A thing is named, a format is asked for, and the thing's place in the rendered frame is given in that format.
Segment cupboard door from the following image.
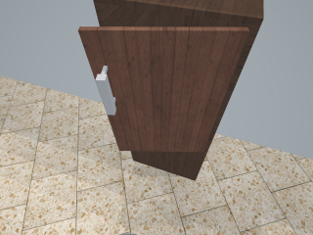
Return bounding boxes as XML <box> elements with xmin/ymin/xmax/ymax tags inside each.
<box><xmin>78</xmin><ymin>26</ymin><xmax>249</xmax><ymax>153</ymax></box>

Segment handle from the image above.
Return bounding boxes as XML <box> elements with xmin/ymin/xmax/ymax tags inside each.
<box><xmin>95</xmin><ymin>66</ymin><xmax>116</xmax><ymax>116</ymax></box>

